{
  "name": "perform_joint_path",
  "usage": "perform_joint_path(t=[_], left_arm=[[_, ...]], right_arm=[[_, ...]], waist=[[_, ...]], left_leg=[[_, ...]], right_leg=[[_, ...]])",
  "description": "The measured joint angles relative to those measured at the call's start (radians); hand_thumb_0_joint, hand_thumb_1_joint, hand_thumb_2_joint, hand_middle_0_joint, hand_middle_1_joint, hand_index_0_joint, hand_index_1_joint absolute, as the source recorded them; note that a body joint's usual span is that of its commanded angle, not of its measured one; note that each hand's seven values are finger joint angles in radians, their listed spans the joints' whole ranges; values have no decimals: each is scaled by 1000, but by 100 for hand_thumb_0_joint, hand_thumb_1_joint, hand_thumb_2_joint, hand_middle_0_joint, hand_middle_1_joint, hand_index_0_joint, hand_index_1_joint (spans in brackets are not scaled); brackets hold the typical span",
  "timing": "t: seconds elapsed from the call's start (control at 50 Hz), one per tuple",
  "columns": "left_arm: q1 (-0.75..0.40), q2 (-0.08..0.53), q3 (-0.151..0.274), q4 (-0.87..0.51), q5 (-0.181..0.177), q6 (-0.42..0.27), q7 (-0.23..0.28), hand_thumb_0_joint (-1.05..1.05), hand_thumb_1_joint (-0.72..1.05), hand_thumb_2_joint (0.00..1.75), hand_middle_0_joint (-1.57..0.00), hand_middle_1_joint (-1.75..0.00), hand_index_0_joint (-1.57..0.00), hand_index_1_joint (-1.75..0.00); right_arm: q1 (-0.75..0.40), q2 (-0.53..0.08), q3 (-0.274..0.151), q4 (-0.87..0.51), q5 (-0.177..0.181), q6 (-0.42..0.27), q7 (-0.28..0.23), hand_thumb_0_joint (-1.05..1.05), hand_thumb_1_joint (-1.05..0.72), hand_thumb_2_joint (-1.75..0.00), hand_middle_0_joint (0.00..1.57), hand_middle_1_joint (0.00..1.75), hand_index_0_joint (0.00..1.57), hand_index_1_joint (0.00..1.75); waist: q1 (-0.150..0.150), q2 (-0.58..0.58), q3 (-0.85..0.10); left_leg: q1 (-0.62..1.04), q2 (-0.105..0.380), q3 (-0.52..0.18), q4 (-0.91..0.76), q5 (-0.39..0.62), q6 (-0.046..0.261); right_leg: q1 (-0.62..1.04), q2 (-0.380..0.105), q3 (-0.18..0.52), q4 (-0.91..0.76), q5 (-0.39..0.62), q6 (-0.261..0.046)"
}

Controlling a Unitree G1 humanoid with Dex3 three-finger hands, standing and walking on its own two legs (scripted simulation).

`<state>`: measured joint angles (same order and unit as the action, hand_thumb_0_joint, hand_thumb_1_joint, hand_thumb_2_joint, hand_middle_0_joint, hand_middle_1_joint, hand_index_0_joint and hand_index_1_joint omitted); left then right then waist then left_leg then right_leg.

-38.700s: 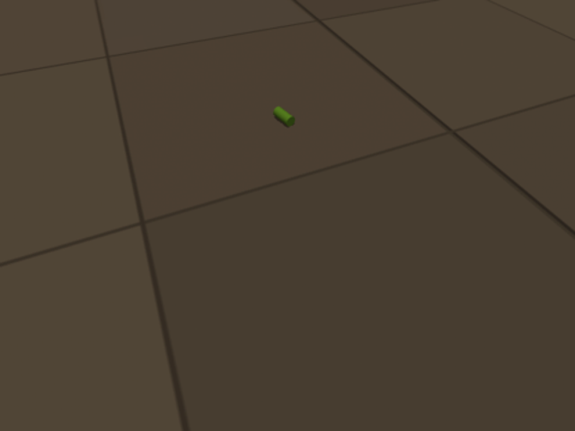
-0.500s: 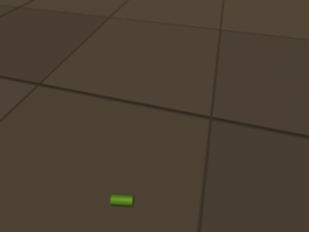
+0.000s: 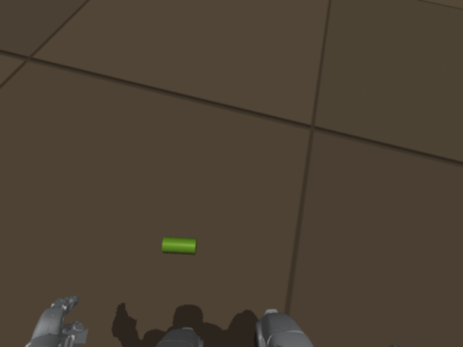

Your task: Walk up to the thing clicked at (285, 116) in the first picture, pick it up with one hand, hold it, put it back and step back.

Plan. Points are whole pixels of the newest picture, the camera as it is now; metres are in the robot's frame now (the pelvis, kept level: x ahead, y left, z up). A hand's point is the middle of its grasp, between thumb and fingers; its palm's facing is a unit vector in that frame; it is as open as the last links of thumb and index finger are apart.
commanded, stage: step back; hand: left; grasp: from above
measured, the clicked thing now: (179, 245) +0.49 +0.17 -0.72
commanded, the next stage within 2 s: none
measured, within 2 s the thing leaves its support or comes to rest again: neither
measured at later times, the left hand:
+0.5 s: hand out of the picture +0.03 +0.26 -0.13, palm faces -0.08 -0.91 -0.41, open 7.4 cm
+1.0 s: hand out of the picture -0.13 +0.29 -0.14, palm faces -0.05 -0.93 -0.37, open 7.4 cm
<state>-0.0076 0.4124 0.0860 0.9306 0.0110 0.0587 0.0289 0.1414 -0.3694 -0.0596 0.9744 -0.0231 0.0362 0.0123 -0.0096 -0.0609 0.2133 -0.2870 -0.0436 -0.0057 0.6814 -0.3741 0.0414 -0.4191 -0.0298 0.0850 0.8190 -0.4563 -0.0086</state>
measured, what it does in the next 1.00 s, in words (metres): walks backwards: right foot, then left foot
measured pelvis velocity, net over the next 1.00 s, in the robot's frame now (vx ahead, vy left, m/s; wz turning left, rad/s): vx -0.23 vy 0.02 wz -0.08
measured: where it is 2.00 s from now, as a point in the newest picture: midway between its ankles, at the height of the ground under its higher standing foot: outside the picture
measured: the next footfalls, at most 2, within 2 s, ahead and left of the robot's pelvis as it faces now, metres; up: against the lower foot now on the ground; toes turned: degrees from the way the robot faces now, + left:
right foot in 0.36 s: -0.03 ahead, -0.10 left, +0.00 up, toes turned -2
left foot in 0.74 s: -0.12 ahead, +0.15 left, +0.00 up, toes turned -5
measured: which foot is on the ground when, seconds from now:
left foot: down 0.00-0.40, up 0.42-0.72, down 0.74-1.00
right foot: up 0.00-0.34, down 0.36-0.78, up 0.80-1.00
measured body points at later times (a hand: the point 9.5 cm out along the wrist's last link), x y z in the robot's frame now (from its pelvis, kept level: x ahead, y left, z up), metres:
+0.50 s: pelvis -0.09 +0.00 +0.01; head -0.03 -0.02 +0.46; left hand +0.03 +0.31 -0.10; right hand +0.01 -0.31 -0.12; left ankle -0.07 +0.12 -0.66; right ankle -0.07 -0.10 -0.72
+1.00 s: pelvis -0.23 +0.02 +0.01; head -0.18 +0.04 +0.46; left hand -0.13 +0.34 -0.12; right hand -0.14 -0.29 -0.09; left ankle -0.16 +0.15 -0.72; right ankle -0.30 -0.13 -0.64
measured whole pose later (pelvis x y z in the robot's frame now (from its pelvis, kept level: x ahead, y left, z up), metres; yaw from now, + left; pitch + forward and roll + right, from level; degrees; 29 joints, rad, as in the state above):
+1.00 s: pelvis -0.23 +0.02 +0.01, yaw -5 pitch -2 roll -1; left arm 0.20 0.41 0.10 0.82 0.02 0.07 0.00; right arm 0.13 -0.34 -0.03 0.84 -0.03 0.02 -0.01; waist 0.02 -0.04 0.16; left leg -0.33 0.04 -0.03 0.55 -0.19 0.01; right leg -0.40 0.10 0.17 1.14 -0.47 0.02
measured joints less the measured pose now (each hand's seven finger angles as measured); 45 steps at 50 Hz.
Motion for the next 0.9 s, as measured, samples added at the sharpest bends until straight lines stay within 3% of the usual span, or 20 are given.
perform_joint_path(t=[0.06, 0.12, 0.26, 0.32, 0.36, 0.4, 0.42, 0.48, 0.52, 0.58, 0.66, 0.72, 0.74, 0.78, 0.84, 0.9], left_arm=[[1, -2, -4, -16, -4, 7, 11, 1, 91, 89, -21, -30, -20, -30], [32, -18, -17, -28, -8, 8, 7, 0, 91, 89, -21, -30, -20, -30], [115, -41, -21, -28, 3, 7, -5, 1, 91, 89, -21, -30, -20, -30], [134, -43, -16, -29, 9, 0, -10, 1, 91, 89, -21, -30, -20, -30], [142, -48, -10, -27, 14, -9, -13, 1, 91, 89, -21, -30, -20, -30], [145, -67, -11, -24, 20, -16, -18, 1, 91, 89, -21, -30, -20, -30], [155, -68, -13, -31, 21, -19, -22, 1, 91, 89, -21, -30, -20, -30], [172, -55, -10, -60, 24, -22, -26, 1, 91, 89, -21, -30, -20, -30], [175, -57, -7, -76, 22, -23, -20, 1, 91, 89, -21, -30, -21, -30], [166, -66, -9, -101, 24, -22, -16, 1, 91, 89, -21, -30, -21, -30], [146, -72, -18, -146, 30, -23, -14, 1, 91, 89, -21, -30, -21, -30], [129, -62, -23, -170, 25, -14, -16, 1, 91, 89, -21, -30, -21, -30], [123, -54, -23, -174, 21, -8, -19, 1, 91, 89, -21, -30, -21, -30], [114, -30, -15, -166, 15, 7, -21, 1, 91, 89, -21, -30, -21, -30], [130, -32, -7, -132, 15, 26, -18, 1, 91, 89, -21, -30, -20, -30], [162, -26, 1, -121, 8, 23, -27, 1, 91, 89, -21, -30, -20, -30]], right_arm=[[16, 26, 10, -14, -6, 3, -5, 0, -90, -90, 20, 30, 21, 30], [16, 34, 11, -32, -7, 6, -21, 0, -90, -90, 21, 30, 21, 30], [-18, 43, 8, -97, 6, -11, -38, 0, -90, -90, 21, 30, 21, 30], [-35, 39, 12, -113, 9, -8, -32, 0, -90, -90, 21, 30, 21, 30], [-47, 30, 14, -114, 13, -3, -28, 0, -90, -90, 21, 30, 21, 30], [-57, 15, 10, -103, 20, 6, -25, 0, -90, -90, 21, 30, 21, 30], [-55, 14, 9, -96, 24, 11, -24, 0, -90, -90, 21, 30, 21, 30], [-51, 22, 11, -84, 28, 18, -21, 0, -90, -90, 21, 30, 21, 30], [-40, 10, 13, -86, 32, 13, -18, 0, -90, -90, 21, 30, 21, 30], [-23, -20, 15, -95, 34, 4, -25, 0, -90, -90, 21, 30, 21, 30], [-13, -51, 11, -101, 33, -1, -37, 0, -90, -90, 21, 30, 21, 30], [-7, -49, 7, -102, 24, -6, -37, 0, -90, -90, 20, 30, 21, 30], [-6, -42, 5, -100, 19, -9, -36, 0, -90, -90, 20, 30, 21, 30], [-12, -2, 7, -92, 4, -11, -30, 0, -90, -90, 20, 30, 21, 30], [10, 17, 22, -98, -7, -13, -12, 0, -90, -90, 21, 30, 21, 30], [17, 28, 30, -99, -14, -8, -12, 0, -90, -90, 21, 30, 21, 30]], waist=[[-17, -2, 7], [-13, 5, 1], [-7, 25, 2], [-1, 38, 1], [3, 60, 0], [-9, 118, 3], [-9, 122, -9], [28, 66, -28], [37, 50, -39], [40, 54, -51], [31, 73, -36], [20, 70, -20], [17, 59, -14], [34, -10, 10], [14, 8, -17], [15, 26, -48]], left_leg=[[-2, 3, -7, -50, 50, 8], [6, 4, 16, -110, 92, 17], [-3, 0, 80, -97, 104, 31], [-27, 8, 102, -54, 95, 29], [-47, 24, 107, -14, 85, 22], [-57, 57, 72, 9, 89, 9], [-72, 49, 50, 30, 60, -1], [-123, -37, -23, 267, -126, -29], [-141, -74, -80, 387, -144, -35], [-130, -82, -135, 441, -131, -50], [-55, -30, -118, 262, -140, -68], [20, 11, -67, 32, -78, -58], [46, 14, -52, -46, 2, -51], [63, -17, -15, -70, 56, -39], [34, 18, -37, -57, 68, -27], [17, 57, -47, -105, 119, -29]], right_leg=[[-45, 107, 64, 175, -83, -18], [-59, 140, 68, 268, -32, -16], [60, 95, 30, 112, -16, 16], [120, 67, -4, -29, 3, 8], [161, 66, -22, -128, 74, -9], [180, 99, -56, -162, 104, -23], [174, 101, -63, -166, 111, -30], [152, 64, -28, -176, 137, -45], [143, 46, -19, -217, 175, -43], [114, 38, -23, -259, 224, -32], [73, 37, -48, -258, 259, -21], [37, 30, -76, -212, 262, -10], [22, 25, -79, -186, 258, -4], [7, 4, -33, -144, 241, -4], [-43, 98, 18, 84, -4, -6], [-66, 156, 52, 315, -24, -8]])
